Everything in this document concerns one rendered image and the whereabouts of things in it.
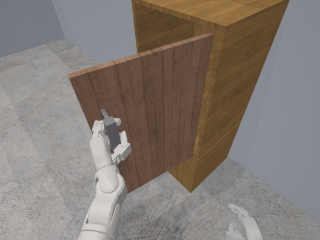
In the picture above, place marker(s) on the cupboard door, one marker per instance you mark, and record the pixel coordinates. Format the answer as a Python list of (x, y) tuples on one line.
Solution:
[(158, 95)]

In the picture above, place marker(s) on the handle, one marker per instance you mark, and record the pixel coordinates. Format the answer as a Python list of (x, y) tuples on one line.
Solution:
[(111, 129)]

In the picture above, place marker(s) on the left robot forearm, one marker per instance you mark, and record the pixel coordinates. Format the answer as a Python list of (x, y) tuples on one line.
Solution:
[(103, 216)]

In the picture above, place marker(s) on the robot right hand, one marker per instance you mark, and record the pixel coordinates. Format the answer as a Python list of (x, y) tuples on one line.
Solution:
[(248, 230)]

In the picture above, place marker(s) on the robot left hand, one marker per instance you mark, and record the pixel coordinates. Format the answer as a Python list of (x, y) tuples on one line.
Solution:
[(100, 146)]

